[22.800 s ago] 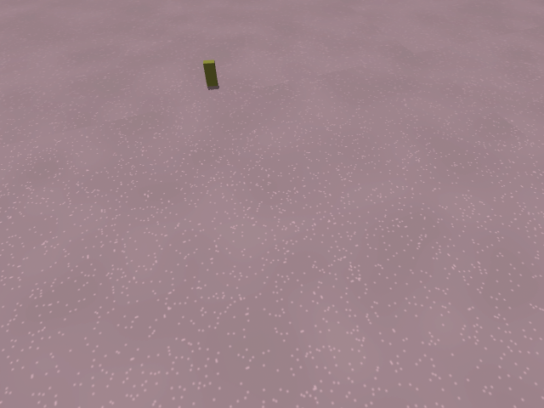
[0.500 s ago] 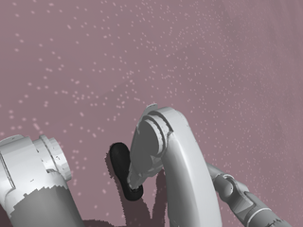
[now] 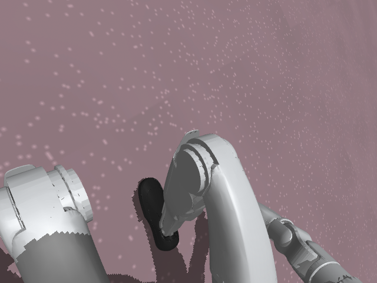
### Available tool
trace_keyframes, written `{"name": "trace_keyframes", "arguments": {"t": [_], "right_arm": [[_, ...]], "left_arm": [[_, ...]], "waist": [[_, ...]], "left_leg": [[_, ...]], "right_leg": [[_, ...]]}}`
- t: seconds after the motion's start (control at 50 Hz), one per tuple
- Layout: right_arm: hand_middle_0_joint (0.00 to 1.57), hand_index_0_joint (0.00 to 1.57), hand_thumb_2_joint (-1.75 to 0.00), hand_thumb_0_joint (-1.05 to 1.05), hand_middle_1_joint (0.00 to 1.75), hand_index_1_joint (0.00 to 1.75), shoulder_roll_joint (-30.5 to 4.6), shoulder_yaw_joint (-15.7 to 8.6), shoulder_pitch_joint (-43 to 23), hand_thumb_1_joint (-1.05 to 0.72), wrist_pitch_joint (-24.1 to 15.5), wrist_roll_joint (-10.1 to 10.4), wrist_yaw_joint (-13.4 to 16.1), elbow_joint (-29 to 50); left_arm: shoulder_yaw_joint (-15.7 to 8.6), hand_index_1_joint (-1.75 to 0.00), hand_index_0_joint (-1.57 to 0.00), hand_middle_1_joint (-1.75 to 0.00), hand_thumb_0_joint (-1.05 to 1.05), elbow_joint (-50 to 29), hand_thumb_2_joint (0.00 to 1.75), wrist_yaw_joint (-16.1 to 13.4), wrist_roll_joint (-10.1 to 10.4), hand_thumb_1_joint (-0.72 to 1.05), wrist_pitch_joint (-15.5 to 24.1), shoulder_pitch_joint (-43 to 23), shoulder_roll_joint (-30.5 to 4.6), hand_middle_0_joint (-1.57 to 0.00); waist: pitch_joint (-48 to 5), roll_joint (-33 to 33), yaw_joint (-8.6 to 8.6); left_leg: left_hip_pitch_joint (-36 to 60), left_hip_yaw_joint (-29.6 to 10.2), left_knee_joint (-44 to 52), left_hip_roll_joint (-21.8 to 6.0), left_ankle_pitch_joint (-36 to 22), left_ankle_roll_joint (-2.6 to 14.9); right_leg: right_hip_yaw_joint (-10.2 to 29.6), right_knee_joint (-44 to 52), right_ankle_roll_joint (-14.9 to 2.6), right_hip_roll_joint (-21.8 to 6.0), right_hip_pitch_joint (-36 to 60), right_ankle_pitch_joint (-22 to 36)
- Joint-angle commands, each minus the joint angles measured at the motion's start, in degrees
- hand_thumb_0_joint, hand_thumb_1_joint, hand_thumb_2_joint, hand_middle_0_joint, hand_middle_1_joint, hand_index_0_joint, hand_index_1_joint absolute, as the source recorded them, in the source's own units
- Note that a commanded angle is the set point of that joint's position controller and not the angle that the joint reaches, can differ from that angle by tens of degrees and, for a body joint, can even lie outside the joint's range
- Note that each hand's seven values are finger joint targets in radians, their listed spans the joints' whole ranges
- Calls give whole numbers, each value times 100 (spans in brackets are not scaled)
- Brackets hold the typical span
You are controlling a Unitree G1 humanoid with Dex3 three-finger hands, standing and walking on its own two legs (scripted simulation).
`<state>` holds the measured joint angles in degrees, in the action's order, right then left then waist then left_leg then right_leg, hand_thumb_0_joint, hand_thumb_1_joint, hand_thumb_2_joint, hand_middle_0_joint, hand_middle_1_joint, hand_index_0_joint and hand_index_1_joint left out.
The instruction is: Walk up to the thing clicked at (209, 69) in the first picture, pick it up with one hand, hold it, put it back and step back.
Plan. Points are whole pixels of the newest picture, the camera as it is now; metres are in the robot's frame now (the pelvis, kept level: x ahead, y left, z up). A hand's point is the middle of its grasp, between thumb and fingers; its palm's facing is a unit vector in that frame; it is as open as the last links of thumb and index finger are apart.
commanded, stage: withdraw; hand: left
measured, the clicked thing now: out of the picture +0.44 +0.31 -0.21
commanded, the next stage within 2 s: rise in 0.12 s
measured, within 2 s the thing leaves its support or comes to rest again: neither
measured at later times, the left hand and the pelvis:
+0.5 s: hand out of the picture +0.34 +0.45 -0.03, palm faces +0.49 -0.79 -0.36, open 17.2 cm; pelvis +0.01 -0.01 +0.05, yaw +7 degrees
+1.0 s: hand out of the picture +0.25 +0.34 +0.17, palm faces +0.39 -0.79 -0.48, open 17.6 cm; pelvis +0.05 -0.02 +0.26, yaw +14 degrees
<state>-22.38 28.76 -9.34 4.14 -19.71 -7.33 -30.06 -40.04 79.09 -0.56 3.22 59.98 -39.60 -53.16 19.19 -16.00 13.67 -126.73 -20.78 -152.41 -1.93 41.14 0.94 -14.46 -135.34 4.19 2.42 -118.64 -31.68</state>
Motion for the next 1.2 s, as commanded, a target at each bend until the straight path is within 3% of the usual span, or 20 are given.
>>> {"name": "trace_keyframes", "arguments": {"t": [0.0, 0.1, 0.14, 0.16, 0.2, 0.22, 0.24, 0.28, 0.36, 0.5, 0.6, 0.68, 0.78, 0.8, 0.84, 0.88, 0.94, 0.98, 1.02, 1.18], "right_arm": [[20, 20, -90, 0, 30, 30, -2067, -1026, 441, -93, 84, 102, 166, 37], [20, 20, -90, 0, 30, 30, -1924, -1474, 722, -92, 55, 482, 215, 12], [20, 20, -90, 0, 30, 30, -1759, -1552, 966, -92, 9, 663, 208, -178], [20, 20, -89, 0, 30, 30, -1784, -1643, 903, -91, -45, 725, 224, -54], [20, 20, -89, 0, 30, 30, -1652, -1717, 1098, -89, -69, 850, 236, -229], [20, 20, -89, 0, 30, 30, -1631, -1774, 1140, -84, -81, 872, 233, -216], [20, 20, -91, 0, 30, 30, -1474, -2085, 1196, -92, -29, 1103, 260, -394], [20, 20, -91, 0, 30, 30, -1421, -2215, 1370, -91, 21, 1200, 235, -309], [20, 20, -92, 0, 30, 30, -1261, -2511, 1560, -96, 127, 1436, 267, -240], [20, 20, -90, 0, 30, 30, -939, -3035, 1774, -90, 233, 1796, 388, -123], [20, 20, -90, 0, 30, 30, -791, -3308, 1914, -90, 224, 2015, 494, 96], [20, 20, -90, 0, 30, 30, -673, -3384, 1882, -90, 190, 2157, 661, 365], [20, 20, -90, 0, 30, 30, -378, -3339, 1836, -90, 110, 2256, 950, 543], [20, 20, -90, 0, 30, 30, -295, -3306, 1745, -90, 71, 2267, 1011, 604], [20, 20, -90, 0, 30, 30, -237, -3329, 1890, -90, 24, 2248, 1123, 535], [20, 20, -90, 0, 30, 30, -100, -3264, 1782, -90, -72, 2257, 1205, 585], [20, 20, -90, 0, 30, 30, -55, -3244, 1842, -90, -234, 2260, 1321, 603], [20, 20, -90, 0, 30, 30, -59, -3242, 2013, -90, -292, 2261, 1384, 587], [20, 20, -90, 0, 30, 30, 49, -3181, 2024, -90, -389, 2218, 1415, 551], [20, 20, -90, 0, 30, 30, 186, -3096, 2208, -90, -637, 2199, 1655, 663]], "left_arm": [[-166, -8, -11, -8, 0, -1849, 5, 259, 163, -61, 47, -941, -1662, -10], [316, -7, -14, -9, 0, -2254, 2, 802, 394, -61, -731, -295, -738, -11], [737, -6, -12, -9, 0, -2249, 1, 974, 658, -61, -1005, -306, 52, -9], [481, -6, -12, -10, 0, -2491, 1, 972, 719, -61, -1086, -353, -187, -8], [664, -8, -13, -12, 0, -2624, 4, 1035, 759, -61, -1229, -705, -45, -8], [463, -3, -5, -4, 0, -2766, 5, 1001, 720, -53, -1252, -802, -311, -6], [432, -5, -9, -8, 0, -2153, 3, 848, -208, -51, -1667, -309, -1139, -7], [551, -4, -8, -7, 0, -2953, 2, 730, -188, -49, -1902, -1000, -821, -6], [97, -4, -10, -7, 0, -3525, 1, 477, -544, -50, -2623, -349, -1455, -7], [562, -6, -6, -6, 0, -3984, 7, 266, -743, -53, -3766, 631, -466, -6], [1258, -4, -5, -4, 0, -4803, 2, 130, -672, -60, -4544, 1433, 504, -5], [1135, -5, -5, -5, 0, -6198, 4, -104, -598, -58, -5005, 2088, 298, -5], [1090, -5, -5, -5, 0, -6920, 4, -428, -507, -57, -5430, 2763, 447, -5], [1355, -4, -5, -5, 0, -6445, 3, -445, -504, -59, -5568, 3247, 921, -5], [1214, -5, -5, -5, 0, -7272, 4, -569, -463, -58, -5622, 3056, 698, -5], [1707, -5, -5, -5, 0, -6497, 3, -597, -423, -59, -5842, 3761, 1529, -5], [2098, -4, -5, -4, 0, -6317, 2, -659, -382, -61, -6064, 4015, 2018, -5], [2025, -4, -5, -4, 0, -7085, 3, -743, -376, -60, -6126, 3772, 1679, -5], [2397, -4, -4, -4, 0, -6701, 0, -769, -369, -61, -6297, 4260, 2221, -4], [2784, -5, -5, -5, 0, -7667, 3, -1038, -325, -60, -6746, 4750, 2437, -5]], "waist": [[-4265, 4211, 190], [-4281, 4055, -5], [-4076, 3537, 92], [-4091, 3392, -14], [-4043, 3112, 57], [-4138, 3118, -56], [-4637, 3480, -426], [-4994, 3769, -360], [-5534, 4140, -862], [-5742, 3493, -1018], [-5892, 2588, -931], [-6460, 2392, -1227], [-6371, 2227, -1287], [-6072, 2216, -1244], [-6330, 2425, -1368], [-5739, 2069, -1179], [-5287, 2038, -1112], [-5575, 2211, -1214], [-5277, 1998, -1075], [-4850, 2125, -1191]], "left_leg": [[2914, 544, 2415, -347, -1267, -359], [2549, 667, 2659, -257, -1024, -315], [2157, 725, 2632, -187, -711, -226], [2058, 738, 2625, -184, -639, -187], [1825, 791, 2598, -154, -221, -104], [1753, 850, 2582, -124, -187, -76], [2363, 1057, 2888, -111, -440, -81], [2587, 1051, 3110, -143, -444, -122], [3057, 1192, 3571, -108, -557, -147], [3146, 1383, 4118, -2, -527, -56], [3386, 1446, 4670, 38, -229, 53], [4009, 1508, 5284, 39, -203, 67], [4524, 1712, 5940, 73, -398, 87], [4586, 1770, 6076, 86, -478, 91], [5143, 1862, 6257, 82, -989, 66], [5163, 1902, 6551, 111, -936, 87], [5652, 1920, 6965, 90, -1210, 68], [6229, 1949, 7251, 91, -1516, 45], [6463, 1923, 7522, 86, -1813, 41], [7910, 1984, 8739, 80, -2462, -30]], "right_leg": [[-399, 666, -481, 147, 1566, 824], [-274, 704, -544, 85, 1069, 660], [-235, 868, -525, 72, 990, 520], [-202, 892, -530, 68, 906, 481], [-121, 1020, -523, 51, 836, 197], [-82, 1039, -534, 53, 867, 164], [63, 1207, -562, -14, 936, 162], [120, 1206, -586, -33, 776, 138], [316, 1255, -638, -85, 740, 69], [604, 1782, -682, -173, 694, -67], [757, 2714, -617, -179, 1372, -296], [938, 3331, -586, -190, 2264, -336], [1154, 4187, -557, -220, 3467, -251], [1189, 4368, -555, -234, 3617, -202], [1241, 4628, -567, -233, 4075, 210], [1229, 5035, -553, -234, 4347, 155], [1217, 5554, -557, -241, 4718, 396], [1250, 5866, -556, -265, 5291, 677], [1218, 6148, -550, -254, 5630, 979], [1199, 7363, -518, -256, 7113, 1556]]}}
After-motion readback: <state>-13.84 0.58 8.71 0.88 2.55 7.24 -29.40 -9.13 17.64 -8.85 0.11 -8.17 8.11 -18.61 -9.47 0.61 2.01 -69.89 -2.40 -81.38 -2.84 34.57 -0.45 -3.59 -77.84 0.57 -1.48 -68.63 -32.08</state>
